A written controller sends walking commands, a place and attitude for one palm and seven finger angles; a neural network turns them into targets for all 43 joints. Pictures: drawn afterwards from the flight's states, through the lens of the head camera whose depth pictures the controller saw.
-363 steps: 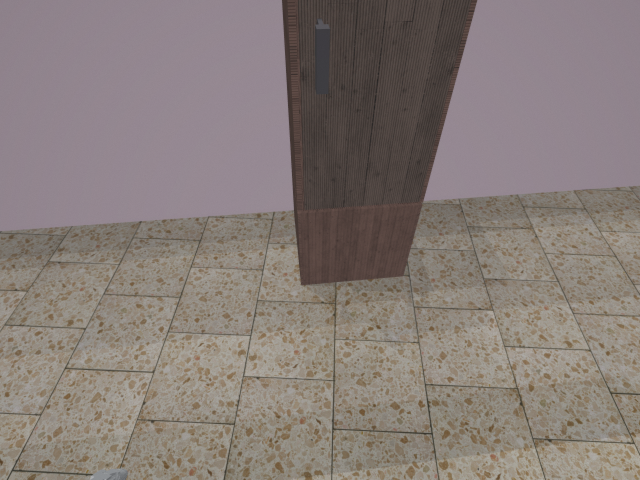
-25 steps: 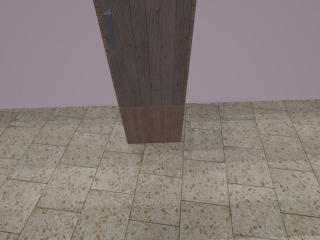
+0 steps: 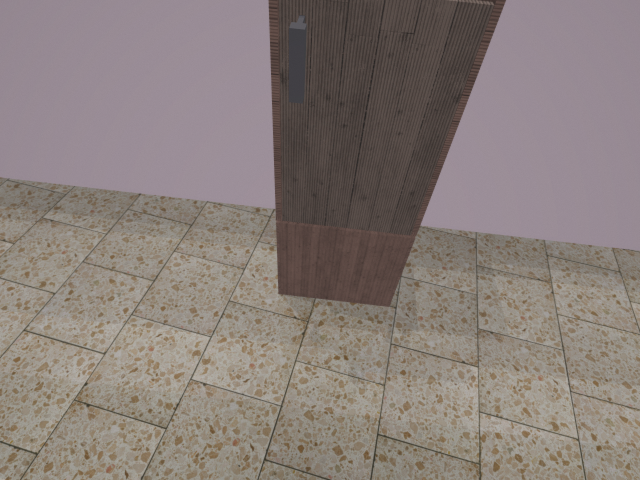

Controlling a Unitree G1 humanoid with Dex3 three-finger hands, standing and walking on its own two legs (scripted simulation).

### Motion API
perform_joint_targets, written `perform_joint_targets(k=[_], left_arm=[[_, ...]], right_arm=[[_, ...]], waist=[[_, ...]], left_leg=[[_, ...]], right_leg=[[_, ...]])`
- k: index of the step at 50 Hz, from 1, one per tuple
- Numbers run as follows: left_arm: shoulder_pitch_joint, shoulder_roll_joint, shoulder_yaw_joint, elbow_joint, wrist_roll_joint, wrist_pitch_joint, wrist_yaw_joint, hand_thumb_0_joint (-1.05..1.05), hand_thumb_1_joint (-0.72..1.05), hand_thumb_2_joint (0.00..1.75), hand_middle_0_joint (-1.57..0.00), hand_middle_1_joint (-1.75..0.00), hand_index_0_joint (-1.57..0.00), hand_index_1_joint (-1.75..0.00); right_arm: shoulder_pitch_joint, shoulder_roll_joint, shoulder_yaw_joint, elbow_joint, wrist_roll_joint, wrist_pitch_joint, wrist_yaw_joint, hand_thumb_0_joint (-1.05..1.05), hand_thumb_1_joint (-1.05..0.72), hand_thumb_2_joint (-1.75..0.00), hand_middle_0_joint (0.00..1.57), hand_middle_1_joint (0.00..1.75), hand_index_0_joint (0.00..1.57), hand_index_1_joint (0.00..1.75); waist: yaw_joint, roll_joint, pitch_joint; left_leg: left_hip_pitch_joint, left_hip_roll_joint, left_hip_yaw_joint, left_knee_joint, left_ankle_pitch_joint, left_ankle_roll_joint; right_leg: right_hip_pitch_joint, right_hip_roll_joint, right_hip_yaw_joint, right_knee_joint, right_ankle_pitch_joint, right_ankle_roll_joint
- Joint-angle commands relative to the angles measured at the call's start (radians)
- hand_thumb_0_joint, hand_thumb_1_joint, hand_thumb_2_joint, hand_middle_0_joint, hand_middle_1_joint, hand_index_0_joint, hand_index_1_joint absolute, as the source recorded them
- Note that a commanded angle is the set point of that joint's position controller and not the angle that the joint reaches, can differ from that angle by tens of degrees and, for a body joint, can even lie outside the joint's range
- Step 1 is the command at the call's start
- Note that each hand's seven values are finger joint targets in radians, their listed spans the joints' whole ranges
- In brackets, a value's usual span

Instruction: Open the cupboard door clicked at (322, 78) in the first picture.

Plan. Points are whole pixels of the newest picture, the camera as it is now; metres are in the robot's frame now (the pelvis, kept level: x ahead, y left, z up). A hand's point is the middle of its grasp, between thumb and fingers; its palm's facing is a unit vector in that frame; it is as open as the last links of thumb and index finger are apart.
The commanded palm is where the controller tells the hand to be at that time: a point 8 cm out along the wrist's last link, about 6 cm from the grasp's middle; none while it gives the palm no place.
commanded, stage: take the last steps up to it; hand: left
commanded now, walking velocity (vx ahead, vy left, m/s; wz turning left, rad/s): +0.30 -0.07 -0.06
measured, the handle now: (299, 59) +0.78 +0.14 +0.15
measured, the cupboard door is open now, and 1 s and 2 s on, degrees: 0 0 0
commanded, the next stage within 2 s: come to a stop and stand still in 0.36 s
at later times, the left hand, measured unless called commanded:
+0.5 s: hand (250, 363) +0.32 +0.14 -0.16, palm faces -0.09 -0.97 -0.21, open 7.4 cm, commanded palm none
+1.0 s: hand (212, 404) +0.25 +0.19 -0.17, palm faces +0.06 -0.97 -0.22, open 7.3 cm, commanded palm none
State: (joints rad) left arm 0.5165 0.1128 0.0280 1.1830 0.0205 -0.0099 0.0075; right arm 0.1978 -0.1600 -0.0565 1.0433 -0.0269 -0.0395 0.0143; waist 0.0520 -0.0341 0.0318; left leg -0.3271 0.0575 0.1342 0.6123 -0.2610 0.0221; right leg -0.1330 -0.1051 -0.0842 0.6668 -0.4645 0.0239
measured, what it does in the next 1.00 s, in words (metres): walks ahead: right foot, then left foot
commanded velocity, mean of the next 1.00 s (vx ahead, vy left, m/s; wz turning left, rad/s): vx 0.00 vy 0.01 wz -0.02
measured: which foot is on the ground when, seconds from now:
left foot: down 0.00-0.50, up 0.52-0.94, down 0.96-1.00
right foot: up 0.00-0.46, down 0.48-0.96, up 0.98-1.00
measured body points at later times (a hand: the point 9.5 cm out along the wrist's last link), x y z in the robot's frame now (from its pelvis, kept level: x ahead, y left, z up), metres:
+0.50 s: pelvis +0.18 -0.03 -0.01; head +0.20 -0.04 +0.44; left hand +0.32 +0.20 -0.14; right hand +0.05 -0.21 -0.16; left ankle +0.04 +0.10 -0.72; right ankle +0.28 -0.13 -0.73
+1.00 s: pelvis +0.19 -0.01 +0.00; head +0.20 +0.01 +0.45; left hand +0.24 +0.24 -0.15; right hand +0.27 -0.25 -0.13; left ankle +0.18 +0.11 -0.73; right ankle +0.27 -0.13 -0.72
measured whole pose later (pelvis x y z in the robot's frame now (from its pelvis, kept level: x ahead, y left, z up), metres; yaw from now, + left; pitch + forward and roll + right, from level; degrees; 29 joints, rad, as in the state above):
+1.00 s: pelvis +0.19 -0.01 +0.00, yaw -1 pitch -1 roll +0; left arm 0.20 0.21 0.06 1.00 0.02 0.06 0.03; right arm 0.16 -0.18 -0.05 0.97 -0.02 0.02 -0.01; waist 0.03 -0.03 0.04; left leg -0.24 0.01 0.03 0.58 -0.31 0.01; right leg -0.42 -0.07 -0.11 0.62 -0.27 -0.01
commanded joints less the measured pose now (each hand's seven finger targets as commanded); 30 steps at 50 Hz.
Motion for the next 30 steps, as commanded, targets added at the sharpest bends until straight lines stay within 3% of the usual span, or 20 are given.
perform_joint_targets(k=[1, 2, 4, 6, 10, 13, 18, 20, 22, 23, 24, 25, 26, 27, 28, 29, 30], left_arm=[[-0.170, 0.088, 0.025, -0.130, 0.003, -0.027, 0.001, 0.00, 0.90, 0.90, -0.20, -0.30, -0.20, -0.30], [-0.179, 0.091, 0.027, -0.119, 0.006, -0.025, -0.010, 0.00, 0.90, 0.90, -0.20, -0.30, -0.20, -0.30], [-0.121, 0.049, 0.029, -0.100, 0.015, -0.013, -0.018, 0.00, 0.90, 0.90, -0.20, -0.30, -0.20, -0.30], [-0.103, 0.042, 0.031, -0.100, 0.015, -0.002, -0.020, 0.00, 0.90, 0.90, -0.20, -0.30, -0.20, -0.30], [-0.192, 0.066, 0.038, -0.143, 0.011, 0.008, -0.023, 0.00, 0.90, 0.90, -0.20, -0.30, -0.20, -0.30], [-0.295, 0.077, 0.037, -0.183, 0.007, 0.007, -0.026, 0.00, 0.90, 0.90, -0.20, -0.30, -0.20, -0.30], [-0.433, 0.076, 0.029, -0.232, 0.000, -0.001, -0.026, 0.00, 0.90, 0.90, -0.20, -0.30, -0.20, -0.30], [-0.408, 0.083, 0.030, -0.226, -0.001, -0.006, -0.025, 0.00, 0.90, 0.90, -0.20, -0.30, -0.20, -0.30], [-0.277, 0.111, 0.036, -0.183, 0.002, -0.022, -0.020, 0.00, 0.90, 0.90, -0.20, -0.30, -0.20, -0.30], [-0.152, 0.146, 0.047, -0.144, 0.005, -0.035, -0.015, 0.00, 0.90, 0.90, -0.20, -0.30, -0.20, -0.30], [-0.032, 0.231, 0.065, -0.111, 0.010, -0.052, 0.000, 0.00, 0.90, 0.90, -0.20, -0.30, -0.20, -0.30], [-0.003, 0.286, 0.065, -0.102, -0.009, -0.054, 0.006, 0.00, 0.90, 0.90, -0.20, -0.30, -0.20, -0.30], [-0.087, 0.278, 0.059, -0.128, -0.013, -0.054, 0.013, 0.00, 0.90, 0.90, -0.20, -0.30, -0.20, -0.30], [-0.206, 0.245, 0.047, -0.162, -0.012, -0.039, 0.022, 0.00, 0.90, 0.90, -0.20, -0.30, -0.20, -0.30], [-0.285, 0.210, 0.035, -0.181, -0.007, -0.030, 0.031, 0.00, 0.90, 0.90, -0.20, -0.30, -0.20, -0.30], [-0.327, 0.185, 0.029, -0.194, -0.003, -0.022, 0.037, 0.00, 0.90, 0.90, -0.20, -0.30, -0.20, -0.30], [-0.341, 0.180, 0.028, -0.200, -0.001, -0.017, 0.039, 0.00, 0.90, 0.90, -0.20, -0.30, -0.20, -0.30]], right_arm=[[0.275, -0.186, -0.032, 0.036, 0.002, -0.010, -0.042, 0.00, -0.90, -0.90, 0.20, 0.30, 0.20, 0.30], [0.212, -0.136, -0.018, 0.020, 0.004, -0.015, -0.042, 0.00, -0.90, -0.90, 0.20, 0.30, 0.20, 0.30], [0.173, -0.077, -0.006, 0.007, 0.001, -0.032, -0.045, 0.00, -0.90, -0.90, 0.20, 0.30, 0.20, 0.30], [0.171, -0.070, -0.001, 0.006, 0.008, -0.042, -0.047, 0.00, -0.90, -0.90, 0.20, 0.30, 0.20, 0.30], [0.209, -0.081, 0.001, 0.018, 0.011, -0.049, -0.051, 0.00, -0.90, -0.90, 0.20, 0.30, 0.20, 0.30], [0.253, -0.085, -0.002, 0.037, 0.007, -0.047, -0.052, 0.00, -0.90, -0.90, 0.20, 0.30, 0.20, 0.30], [0.298, -0.093, -0.008, 0.064, -0.006, -0.032, -0.051, 0.00, -0.90, -0.90, 0.20, 0.30, 0.20, 0.30], [0.284, -0.107, -0.011, 0.069, -0.006, -0.024, -0.053, 0.00, -0.90, -0.90, 0.20, 0.30, 0.20, 0.30], [0.285, -0.111, -0.011, 0.077, 0.000, -0.019, -0.051, 0.00, -0.90, -0.90, 0.20, 0.30, 0.20, 0.30], [0.271, -0.106, -0.007, 0.075, 0.008, -0.022, -0.048, 0.00, -0.90, -0.90, 0.20, 0.30, 0.20, 0.30], [0.302, -0.059, 0.001, 0.068, 0.022, -0.024, -0.042, 0.00, -0.90, -0.90, 0.20, 0.30, 0.20, 0.30], [0.336, -0.029, 0.005, 0.055, 0.035, -0.016, -0.051, 0.00, -0.90, -0.90, 0.20, 0.30, 0.20, 0.30], [0.311, -0.034, 0.006, 0.055, 0.037, -0.001, -0.054, 0.00, -0.90, -0.90, 0.20, 0.30, 0.20, 0.30], [0.280, -0.035, 0.003, 0.047, 0.036, 0.017, -0.056, 0.00, -0.90, -0.90, 0.20, 0.30, 0.20, 0.30], [0.260, -0.013, 0.010, 0.059, 0.031, 0.031, -0.055, 0.00, -0.90, -0.90, 0.20, 0.30, 0.20, 0.30], [0.258, 0.004, 0.011, 0.062, 0.030, 0.048, -0.056, 0.00, -0.90, -0.90, 0.20, 0.30, 0.20, 0.30], [0.266, 0.007, 0.011, 0.067, 0.029, 0.064, -0.054, 0.00, -0.90, -0.90, 0.20, 0.30, 0.20, 0.30]], waist=[[-0.149, 0.218, 0.047], [-0.115, 0.130, 0.106], [-0.071, 0.130, 0.102], [-0.051, 0.139, 0.090], [-0.044, 0.116, 0.093], [-0.061, 0.115, 0.120], [-0.100, 0.131, 0.139], [-0.083, 0.149, 0.127], [-0.025, 0.108, 0.040], [0.035, 0.075, -0.031], [0.065, -0.075, -0.175], [0.028, -0.119, -0.257], [0.014, -0.108, -0.278], [-0.018, -0.085, -0.175], [-0.043, -0.037, -0.092], [-0.066, -0.011, -0.050], [-0.076, -0.029, -0.049]], left_leg=[[0.276, 0.381, -0.490, -0.440, -0.229, 0.150], [0.179, 0.342, -0.427, -0.460, -0.207, 0.136], [0.117, 0.269, -0.268, -0.467, -0.066, 0.102], [0.137, 0.234, -0.184, -0.464, 0.068, 0.102], [0.235, 0.241, -0.139, -0.446, 0.299, 0.129], [0.276, 0.236, -0.115, -0.419, 0.445, 0.126], [0.288, 0.241, -0.082, -0.353, 0.558, 0.114], [0.286, 0.241, -0.065, -0.293, 0.638, 0.106], [0.260, 0.208, -0.044, -0.116, 0.744, 0.075], [0.172, 0.169, -0.017, 0.039, 0.666, 0.042], [-0.013, 0.058, 0.038, 0.320, 0.309, -0.007], [-0.072, -0.042, -0.022, 0.565, -0.359, -0.033], [-0.025, -0.008, -0.143, 0.590, -0.358, -0.026], [-0.018, 0.013, -0.157, 0.589, -0.327, -0.027], [-0.010, 0.031, -0.165, 0.553, -0.287, -0.028], [0.009, 0.029, -0.162, 0.502, -0.255, -0.031], [0.020, 0.020, -0.151, 0.464, -0.248, -0.038]], right_leg=[[-0.540, -0.011, 0.053, 0.538, -0.006, -0.040], [-0.511, -0.036, 0.060, 0.529, 0.068, -0.036], [-0.441, -0.041, 0.053, 0.487, 0.169, -0.021], [-0.446, -0.033, 0.044, 0.467, 0.235, -0.008], [-0.537, -0.036, 0.049, 0.403, 0.295, 0.012], [-0.555, -0.029, 0.029, 0.287, 0.319, 0.008], [-0.443, 0.006, -0.010, 0.052, 0.290, -0.028], [-0.346, 0.041, -0.041, -0.009, 0.264, -0.048], [-0.123, 0.096, -0.082, -0.112, 0.317, -0.066], [0.073, 0.073, -0.053, -0.158, 0.423, -0.077], [0.316, -0.155, 0.197, -0.151, 0.803, -0.154], [0.341, -0.357, 0.376, -0.194, 1.228, -0.275], [0.213, -0.347, 0.347, -0.234, 1.213, -0.289], [0.072, -0.328, 0.314, -0.280, 1.061, -0.282], [-0.055, -0.289, 0.245, -0.292, 0.984, -0.256], [-0.145, -0.258, 0.180, -0.297, 0.954, -0.230], [-0.170, -0.240, 0.149, -0.304, 0.916, -0.217]])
